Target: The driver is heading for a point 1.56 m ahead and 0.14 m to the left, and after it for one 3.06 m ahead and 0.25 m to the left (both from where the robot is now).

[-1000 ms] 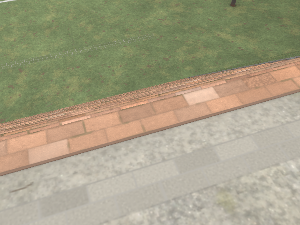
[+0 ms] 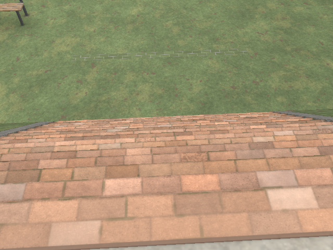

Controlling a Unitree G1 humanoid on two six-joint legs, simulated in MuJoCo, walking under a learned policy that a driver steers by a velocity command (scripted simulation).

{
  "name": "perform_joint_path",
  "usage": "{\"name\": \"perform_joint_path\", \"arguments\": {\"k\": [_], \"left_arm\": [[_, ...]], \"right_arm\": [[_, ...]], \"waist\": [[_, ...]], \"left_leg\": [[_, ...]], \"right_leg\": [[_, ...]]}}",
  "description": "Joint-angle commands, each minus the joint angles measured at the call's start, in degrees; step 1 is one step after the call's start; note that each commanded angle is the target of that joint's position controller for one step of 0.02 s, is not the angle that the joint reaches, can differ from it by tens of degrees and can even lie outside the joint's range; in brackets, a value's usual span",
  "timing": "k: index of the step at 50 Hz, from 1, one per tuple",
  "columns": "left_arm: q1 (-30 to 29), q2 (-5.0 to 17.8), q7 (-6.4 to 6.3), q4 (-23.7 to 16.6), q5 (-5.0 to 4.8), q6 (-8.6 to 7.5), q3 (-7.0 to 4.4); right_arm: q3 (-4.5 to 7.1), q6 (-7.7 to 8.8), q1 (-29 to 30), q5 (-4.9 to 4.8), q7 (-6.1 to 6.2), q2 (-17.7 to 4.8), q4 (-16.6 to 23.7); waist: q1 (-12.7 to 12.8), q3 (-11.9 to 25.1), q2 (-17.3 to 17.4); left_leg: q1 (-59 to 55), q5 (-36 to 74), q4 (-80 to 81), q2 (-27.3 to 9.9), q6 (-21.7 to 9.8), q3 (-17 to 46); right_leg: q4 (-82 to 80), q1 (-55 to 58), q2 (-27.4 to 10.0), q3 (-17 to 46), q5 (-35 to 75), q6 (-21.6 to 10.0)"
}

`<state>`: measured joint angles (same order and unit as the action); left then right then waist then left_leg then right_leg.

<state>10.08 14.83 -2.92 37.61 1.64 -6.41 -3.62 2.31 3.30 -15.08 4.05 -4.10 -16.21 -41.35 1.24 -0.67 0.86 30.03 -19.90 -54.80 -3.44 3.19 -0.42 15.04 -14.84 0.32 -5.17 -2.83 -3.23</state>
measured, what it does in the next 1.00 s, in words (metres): steps on the spot: left foot, then right foot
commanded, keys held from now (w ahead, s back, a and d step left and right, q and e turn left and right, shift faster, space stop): q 0.42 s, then e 0.58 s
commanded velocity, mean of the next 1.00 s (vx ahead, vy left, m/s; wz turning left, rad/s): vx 0.01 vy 0.00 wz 0.16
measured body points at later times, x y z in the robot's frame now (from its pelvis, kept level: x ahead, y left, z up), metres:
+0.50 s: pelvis +0.04 +0.06 +0.00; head +0.06 +0.08 +0.45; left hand +0.08 +0.38 -0.10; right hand +0.27 -0.17 -0.07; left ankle +0.02 +0.15 -0.75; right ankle +0.08 -0.08 -0.69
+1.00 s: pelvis +0.05 +0.05 +0.00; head +0.08 +0.06 +0.45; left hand +0.20 +0.35 -0.08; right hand +0.20 -0.24 -0.07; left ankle +0.02 +0.15 -0.75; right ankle +0.05 -0.08 -0.68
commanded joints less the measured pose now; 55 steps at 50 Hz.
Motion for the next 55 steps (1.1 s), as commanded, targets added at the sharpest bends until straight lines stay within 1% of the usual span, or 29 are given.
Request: {"name": "perform_joint_path", "arguments": {"k": [1,5,8,10,11,12,13,14,15,16,20,23,26,28,30,31,32,33,34,36,40,43,44,45,46,48,50,52,55], "left_arm": [[-0.12,10.40,-0.15,-4.50,0.55,-1.15,-3.95],[-0.43,10.38,-0.19,-5.18,1.06,-1.40,-4.44],[-2.82,10.99,-0.50,-5.04,1.27,-0.86,-4.29],[-1.50,9.15,-0.15,-3.57,1.38,0.06,-3.15],[3.38,4.36,-0.22,-5.13,1.11,0.38,-1.83],[2.04,4.35,-0.50,-7.23,1.16,-0.56,-1.16],[0.10,6.55,-0.04,-5.66,1.08,-0.38,-1.41],[-0.80,9.10,-0.28,-4.63,0.92,0.27,-2.29],[0.64,10.86,-0.59,-3.48,1.73,0.67,-3.07],[0.51,10.46,-0.62,-3.14,2.14,1.07,-2.82],[4.38,8.67,0.71,-0.86,0.97,2.14,-1.63],[5.79,8.07,1.99,1.33,0.64,3.31,-0.53],[5.45,6.18,3.74,2.59,0.74,3.49,0.96],[5.43,4.76,5.52,3.41,-0.59,2.69,1.88],[4.06,5.20,6.83,1.99,-2.65,1.46,2.11],[0.88,8.98,7.02,-0.64,-3.61,0.34,2.04],[-4.86,13.80,7.15,-1.81,-2.11,-0.06,0.93],[-2.82,15.75,6.67,-1.11,-0.59,0.16,-0.78],[-2.24,16.21,6.08,-1.28,-0.61,-0.08,-1.42],[-1.09,14.09,5.17,-2.12,-0.98,-0.22,-1.35],[3.23,12.44,4.22,-2.06,-0.99,-0.04,-1.56],[-1.00,11.25,4.11,-3.63,-0.14,0.93,-1.41],[-2.68,9.95,4.14,-4.52,0.70,1.36,-0.94],[-3.95,6.79,4.59,-4.58,1.99,1.57,0.36],[-3.54,5.92,5.08,-3.97,2.56,1.72,0.71],[0.41,9.78,4.46,-1.57,2.94,1.51,-0.96],[0.18,8.91,4.99,-1.79,4.07,1.82,-0.93],[-0.24,6.23,6.98,-1.61,2.64,2.71,0.16],[-2.08,6.46,9.15,-1.53,0.92,3.33,0.83]], "right_arm": [[0.02,-0.01,-1.27,-0.18,-0.84,-3.31,3.72],[0.68,0.29,-0.69,-0.69,-0.32,-5.54,4.11],[1.68,1.36,0.45,-2.47,-1.01,-6.51,4.94],[3.03,2.48,-0.49,-3.50,-1.43,-7.95,5.61],[4.63,3.15,-1.60,-3.70,-0.23,-13.63,6.86],[5.79,4.14,-3.29,-3.23,0.43,-18.04,8.62],[6.28,5.42,-3.86,-0.94,1.76,-16.92,6.59],[6.19,5.64,-2.96,-1.32,2.24,-15.21,6.06],[5.24,5.24,-0.95,-2.70,2.39,-12.91,6.45],[4.53,4.85,0.45,-3.71,2.43,-11.07,6.67],[4.21,3.85,4.17,-2.41,2.20,-11.27,9.79],[4.38,4.17,4.25,-2.43,1.60,-11.25,11.07],[3.07,3.79,4.96,-3.83,0.78,-8.31,11.27],[1.51,2.67,7.79,-5.22,-0.79,-6.24,10.85],[-0.35,1.70,6.64,-5.49,-2.59,-3.06,9.59],[-0.27,1.49,0.96,-5.67,-2.53,-2.84,9.35],[1.42,1.43,-3.02,-4.16,-0.92,-7.83,9.41],[2.92,1.17,2.12,-3.62,0.94,-12.41,10.68],[3.60,1.14,4.22,-3.04,2.46,-13.84,11.63],[3.17,1.26,4.48,-3.42,4.87,-12.45,11.88],[2.37,0.75,4.74,-3.23,6.63,-8.89,13.08],[3.18,0.98,-1.10,-3.10,7.10,-10.24,11.99],[3.97,1.35,-4.69,-3.45,7.54,-12.25,11.90],[4.58,1.94,-6.76,-2.67,7.56,-13.52,11.50],[4.09,2.40,-6.06,-1.15,7.59,-12.11,11.31],[2.82,2.76,0.22,-1.88,7.12,-8.22,12.20],[2.83,2.65,6.72,-2.38,7.27,-9.07,13.29],[3.85,2.27,5.96,-1.71,8.30,-12.23,12.97],[5.58,0.93,-0.77,-1.25,8.14,-15.69,10.28]], "waist": [[0.38,3.98,-5.41],[0.54,4.71,-6.78],[-0.96,4.65,-6.14],[-1.85,6.36,-3.61],[0.31,12.31,8.08],[-1.62,10.89,10.01],[-3.18,5.06,4.98],[-3.15,4.02,6.09],[-1.86,4.85,6.85],[-1.11,4.30,6.98],[0.70,5.13,5.51],[-0.89,5.15,5.05],[-2.18,4.54,2.91],[-0.78,4.34,0.28],[0.30,6.23,0.17],[-3.68,9.23,-2.98],[-8.31,8.05,-4.58],[-5.45,6.14,-4.00],[-4.81,5.78,-3.67],[-3.02,5.65,-3.26],[-0.51,4.84,-7.06],[-3.27,3.88,-4.24],[-4.65,4.86,-0.11],[-6.01,4.07,6.01],[-5.54,3.66,7.14],[-0.98,2.69,3.17],[1.45,2.61,3.11],[0.13,3.11,2.77],[-4.30,3.05,3.47]], "left_leg": [[-1.90,1.59,7.97,-2.85,-1.31,-0.10],[-4.07,2.73,14.72,-2.06,-4.49,-0.81],[-11.48,11.18,25.98,0.72,-7.88,-2.56],[-21.39,23.41,34.08,2.14,-12.34,-1.98],[-31.86,44.80,35.37,-9.94,-23.12,12.53],[-36.66,48.09,38.05,-19.80,-32.55,29.63],[-33.85,36.99,39.54,-18.24,-28.01,26.89],[-32.74,32.70,39.61,-14.44,-23.77,21.75],[-31.46,33.17,39.25,-13.05,-22.08,19.88],[-27.80,33.58,39.76,-12.24,-20.74,18.39],[-20.79,31.70,40.70,-8.73,-19.71,15.64],[-22.29,28.01,39.13,-8.86,-19.10,15.73],[-20.46,22.84,34.76,-9.08,-16.71,15.68],[-15.44,15.65,30.30,-6.42,-13.35,14.31],[-11.33,11.64,27.79,-1.50,-8.45,13.88],[-15.56,5.75,27.38,2.63,-4.38,10.79],[-21.25,8.41,27.38,4.31,-3.60,6.23],[-23.60,9.24,24.86,4.50,-5.01,3.97],[-23.18,10.32,23.95,3.92,-7.21,3.94],[-19.11,10.74,25.00,2.89,-9.33,4.74],[-13.89,4.05,21.21,4.19,-8.29,2.21],[-21.89,9.08,28.03,1.81,-12.52,3.53],[-28.84,16.78,32.94,-3.99,-19.08,10.29],[-35.43,28.43,39.54,-15.12,-28.25,22.54],[-35.23,34.04,43.21,-22.33,-29.90,25.79],[-27.17,33.71,44.51,-18.10,-22.91,15.63],[-22.72,33.76,45.24,-12.47,-17.91,5.65],[-24.19,33.59,45.05,-9.47,-15.31,0.12],[-32.09,34.58,42.66,-13.31,-16.74,0.39]], "right_leg": [[-5.59,6.82,-18.08,9.98,3.60,-13.29],[-5.08,11.00,-20.30,9.48,0.45,-12.47],[-1.35,9.55,-18.84,5.63,-3.48,-8.36],[4.43,5.61,-16.04,2.09,-6.54,-3.58],[16.45,-0.31,-8.47,-5.57,-17.61,2.62],[25.45,-13.92,-0.58,-2.09,-33.61,6.57],[30.41,-20.06,-1.60,6.01,-32.77,7.02],[34.78,-21.44,-2.52,6.70,-29.98,7.37],[38.34,-21.09,-2.79,7.07,-28.41,7.84],[41.12,-19.48,-2.98,7.66,-27.08,7.74],[41.31,-13.78,-1.55,6.61,-16.82,8.14],[35.39,-13.16,-2.80,6.08,-14.98,9.27],[26.62,-9.96,-5.94,6.23,-15.70,9.38],[15.37,-2.70,-6.13,3.54,-6.89,9.21],[11.68,5.35,-6.05,3.63,5.99,6.79],[10.99,3.62,-9.78,8.19,15.73,1.47],[11.33,-4.69,-9.97,11.51,8.61,-4.24],[9.62,-9.99,-8.30,11.50,1.43,-4.71],[8.82,-10.02,-8.06,12.40,1.11,-5.18],[9.50,-4.91,-9.13,14.96,3.65,-7.57],[6.01,1.59,-14.62,24.00,7.26,-14.30],[7.37,-5.39,-11.00,20.60,3.76,-10.46],[11.58,-12.16,-5.96,15.83,-2.90,-6.33],[19.88,-21.21,0.94,9.37,-16.87,-0.26],[34.21,-23.93,-0.60,8.44,-30.15,2.38],[48.59,-18.12,-3.15,8.49,-30.15,3.14],[48.77,-13.47,-2.61,5.44,-24.78,3.91],[39.82,-10.20,-3.39,3.51,-20.11,5.46],[24.59,-10.02,-4.50,3.15,-17.87,5.72]]}}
